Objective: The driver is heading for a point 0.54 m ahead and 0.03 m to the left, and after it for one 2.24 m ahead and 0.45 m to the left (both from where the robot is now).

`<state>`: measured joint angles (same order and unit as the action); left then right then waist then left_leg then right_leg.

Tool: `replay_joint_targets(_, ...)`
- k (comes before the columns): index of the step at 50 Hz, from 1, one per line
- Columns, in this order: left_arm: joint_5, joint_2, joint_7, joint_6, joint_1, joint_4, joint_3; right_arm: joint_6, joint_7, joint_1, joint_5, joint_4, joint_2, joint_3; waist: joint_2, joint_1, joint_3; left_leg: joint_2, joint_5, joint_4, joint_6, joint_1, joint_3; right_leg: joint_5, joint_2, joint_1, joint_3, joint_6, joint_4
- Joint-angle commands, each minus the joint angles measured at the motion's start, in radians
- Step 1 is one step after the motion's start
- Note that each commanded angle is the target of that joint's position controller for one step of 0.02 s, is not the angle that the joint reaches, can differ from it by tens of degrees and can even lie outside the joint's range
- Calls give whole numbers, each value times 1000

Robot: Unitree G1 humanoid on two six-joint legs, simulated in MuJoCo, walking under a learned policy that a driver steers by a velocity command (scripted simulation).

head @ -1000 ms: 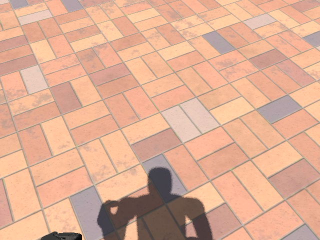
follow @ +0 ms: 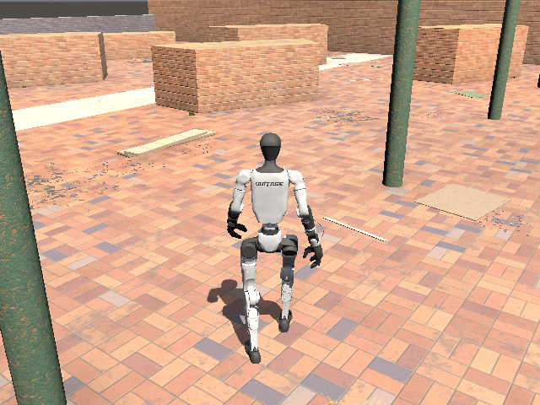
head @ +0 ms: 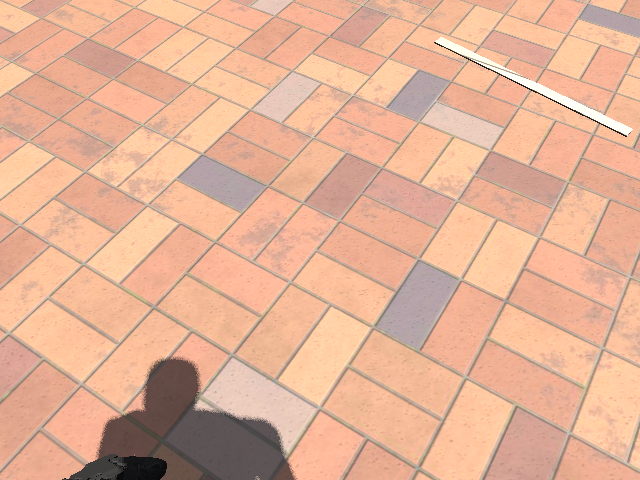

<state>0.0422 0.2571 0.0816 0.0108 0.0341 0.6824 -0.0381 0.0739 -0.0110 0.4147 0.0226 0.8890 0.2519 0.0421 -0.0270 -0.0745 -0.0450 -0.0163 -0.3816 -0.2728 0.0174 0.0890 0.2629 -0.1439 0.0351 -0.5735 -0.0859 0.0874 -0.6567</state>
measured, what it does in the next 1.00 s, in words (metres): walks ahead: right foot, then left foot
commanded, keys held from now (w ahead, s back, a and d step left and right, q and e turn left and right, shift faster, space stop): w+e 0.22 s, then w+q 0.32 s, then q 0.46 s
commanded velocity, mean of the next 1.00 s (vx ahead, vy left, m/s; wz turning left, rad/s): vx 0.37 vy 0.00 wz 0.06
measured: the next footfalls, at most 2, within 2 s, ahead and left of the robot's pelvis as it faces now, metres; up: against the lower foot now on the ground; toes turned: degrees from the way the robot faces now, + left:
right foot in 0.04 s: +0.18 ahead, -0.08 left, +0.00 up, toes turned -6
left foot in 0.60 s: +0.52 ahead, +0.03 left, +0.00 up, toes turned -2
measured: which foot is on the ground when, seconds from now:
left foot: down 0.00-0.04, up 0.06-0.58, down 0.60-1.00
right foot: up 0.00-0.02, down 0.04-0.62, up 0.64-1.00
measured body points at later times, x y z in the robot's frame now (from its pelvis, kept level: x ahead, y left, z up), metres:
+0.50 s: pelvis +0.28 -0.04 +0.01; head +0.30 -0.04 +0.45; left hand +0.32 +0.23 -0.12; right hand +0.41 -0.30 -0.11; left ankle +0.46 +0.06 -0.69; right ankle +0.14 -0.08 -0.73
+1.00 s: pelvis +0.47 -0.03 +0.01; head +0.51 -0.01 +0.46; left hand +0.59 +0.24 -0.11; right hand +0.56 -0.31 -0.10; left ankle +0.48 +0.03 -0.73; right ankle +0.57 -0.18 -0.68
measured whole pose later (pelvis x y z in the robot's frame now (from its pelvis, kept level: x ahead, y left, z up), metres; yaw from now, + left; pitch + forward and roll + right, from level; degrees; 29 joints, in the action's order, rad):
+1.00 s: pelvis +0.47 -0.03 +0.01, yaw +9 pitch +1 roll +0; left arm 0.02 0.27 -0.03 0.03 0.14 0.75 -0.02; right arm -0.02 0.00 0.31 0.01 0.80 0.28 0.07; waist -0.03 -0.04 -0.06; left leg 0.16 -0.17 -0.41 -0.10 -0.24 -0.14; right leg -0.27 0.04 -0.58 0.08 -0.06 -0.89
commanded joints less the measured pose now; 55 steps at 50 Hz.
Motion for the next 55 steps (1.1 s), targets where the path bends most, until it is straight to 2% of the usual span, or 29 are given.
replay_joint_targets(1, 7, 88, -16, -18, 66, -47, -30, -11, -12, 11, 1, -32, 204, 45, 133, 89, 61, -253, 1099, -252, -112, 4, -36, -134, -111, 177, -73, 71, 57)
replay_joint_targets(2, 15, 111, -28, -28, 226, 3, -46, -19, -13, 1, -4, -38, 208, 44, 99, 162, 152, -235, 1030, -474, -92, -77, -13, -96, -142, 387, -57, 103, 136)
replay_joint_targets(3, 22, 195, -47, -31, 384, 43, -75, -19, -11, 8, 2, -71, 172, 33, -4, 219, 267, -208, 667, -772, -61, -302, -12, -215, 23, 657, 176, 153, 172)
replay_joint_targets(4, -1, 316, -57, -26, 336, 21, -101, -13, 13, 29, 2, -149, 66, 12, -236, 138, 336, 0, -188, -1099, 1, -745, -88, -193, 304, 922, 729, 296, 270)
replay_joint_targets(5, -28, 288, -64, -15, 382, 16, -100, -5, 14, -117, 11, -169, 156, 29, -54, 216, 323, -6, -124, -1151, -4, -850, -280, -110, 300, 905, 792, 293, 353)
replay_joint_targets(6, -30, 254, -73, -14, 330, 36, -90, 6, 17, -159, -7, -188, 140, 24, -27, 176, 181, -57, -7, -1106, -15, -880, -289, 20, 276, 790, 621, 272, 354)
replay_joint_targets(7, -33, 199, -76, -19, 291, 42, -75, 14, 15, -141, -7, -173, 129, 18, 24, 128, 99, -89, 51, -1007, -16, -817, -285, 166, 227, 647, 522, 236, 364)
replay_joint_targets(8, -36, 173, -78, -27, 250, 39, -67, 5, 13, -129, 5, -164, 125, 19, 33, 88, 62, -106, 56, -946, -9, -751, -289, 256, 173, 550, 446, 208, 375)
replay_joint_targets(10, -42, 142, -75, -43, 220, 33, -54, -30, 18, -83, 27, -154, 117, 18, 12, 44, 76, -108, 52, -886, 14, -654, -288, 336, 121, 451, 376, 199, 400)
replay_joint_targets(12, -43, 149, -71, -60, 246, 49, -55, -50, 27, -84, 27, -154, 94, 14, 11, 34, 73, -101, 93, -825, 26, -661, -267, 341, 99, 426, 335, 200, 429)
replay_joint_targets(15, -40, 132, -70, -74, 312, 86, -46, -52, 36, -183, 22, -170, 75, 8, -10, 71, 21, -115, 240, -681, 22, -718, -246, 343, 86, 438, 284, 158, 483)
replay_joint_targets(19, -36, 136, -70, -87, 371, 118, -40, -46, 44, -307, 6, -194, 75, 3, -24, 123, 2, -101, 381, -518, -12, -760, -234, 399, 93, 544, 223, 97, 495)
replay_joint_targets(24, -16, 136, -89, -90, 421, 163, -30, -38, 59, -419, 0, -227, 70, -4, -15, 153, -54, -44, 370, -373, -67, -770, -218, 445, 147, 665, 157, 84, 505)
replay_joint_targets(25, -13, 138, -95, -89, 416, 170, -29, -36, 61, -418, 1, -229, 72, -3, -16, 144, -57, -26, 340, -348, -83, -749, -215, 496, 158, 685, 141, 78, 490)
replay_joint_targets(27, -10, 151, -105, -90, 383, 175, -27, -36, 57, -360, 3, -213, 79, 3, -33, 106, -25, 33, 258, -313, -121, -631, -176, 782, 163, 703, 93, 55, 394)
replay_joint_targets(28, -6, 159, -109, -89, 373, 179, -27, -33, 49, -288, 7, -190, 88, 8, -45, 75, 12, 74, 214, -306, -139, -550, -154, 974, 155, 716, 73, 39, 280)
replay_joint_targets(29, -4, 168, -112, -83, 361, 180, -28, -24, 42, -160, 12, -150, 108, 18, -45, 24, 79, 111, 219, -259, -159, -429, -146, 1056, 136, 713, 56, 23, 96)
replay_joint_targets(30, -18, 179, -116, -85, 333, 168, -28, -11, 34, -14, 29, -112, 133, 30, -28, -52, 152, 68, 357, -182, -195, -213, -209, 898, 107, 583, 26, -1, -137)
replay_joint_targets(31, -53, 120, -113, -96, 369, 109, -11, -10, 22, 98, 45, -106, 278, 71, 167, -56, 302, -232, 711, -248, -340, 133, -585, 369, -22, 246, -34, -61, -581)
replay_joint_targets(32, -47, 124, -110, -96, 397, 104, -16, -19, 28, 59, -6, -108, 264, 71, 220, -1, 421, -387, 1152, -181, -464, 253, -911, -404, -176, 35, 70, -80, -804)
replay_joint_targets(33, -22, 130, -108, -87, 351, 102, -13, -22, 30, -3, -41, -115, 246, 72, 85, 19, 339, -340, 1167, -190, -441, 149, -759, -319, -83, 1, 170, -79, -817)
replay_joint_targets(34, -23, 119, -104, -90, 301, 89, -6, -27, 28, -70, -39, -128, 188, 58, 51, 30, 211, -297, 1089, -144, -404, 16, -662, -272, -46, -26, 162, -83, -759)
replay_joint_targets(35, -19, 118, -102, -84, 277, 85, -7, -36, 24, -115, -34, -132, 139, 43, 9, 59, 114, -240, 1000, -95, -356, -110, -594, -256, -14, -18, 152, -86, -682)
replay_joint_targets(36, -6, 119, -99, -65, 269, 73, -7, -42, 18, -137, -37, -130, 119, 36, 12, 85, 69, -192, 953, -61, -326, -205, -551, -247, 2, 14, 148, -99, -616)
replay_joint_targets(38, 0, 97, -96, -27, 304, 75, -3, -41, 21, -143, -24, -130, 143, 40, 38, 114, 80, -147, 977, -44, -308, -305, -500, -230, -6, 92, 125, -122, -538)
replay_joint_targets(40, -5, 84, -97, -13, 306, 68, 0, -40, 24, -140, -18, -130, 178, 51, 54, 122, 110, -120, 1003, -49, -299, -331, -475, -192, -13, 102, 111, -139, -471)
replay_joint_targets(46, -14, 100, -108, 8, 159, 18, -5, -72, 10, -94, -17, -136, 189, 62, 103, 65, 117, -89, 717, -61, -232, -278, -556, -91, -3, 30, 130, -155, -304)
replay_joint_targets(50, -24, 108, -115, 8, 87, -7, -4, -92, 2, -65, -6, -142, 195, 71, 122, 32, 89, -106, 622, -92, -236, -211, -655, -143, -21, 0, 156, -148, -211)
replay_joint_targets(55, -45, 122, -124, -13, 99, -20, 0, -105, 1, -95, -1, -159, 207, 79, 147, 40, 89, -108, 761, -172, -231, -174, -760, -239, -70, 117, 175, -110, -34)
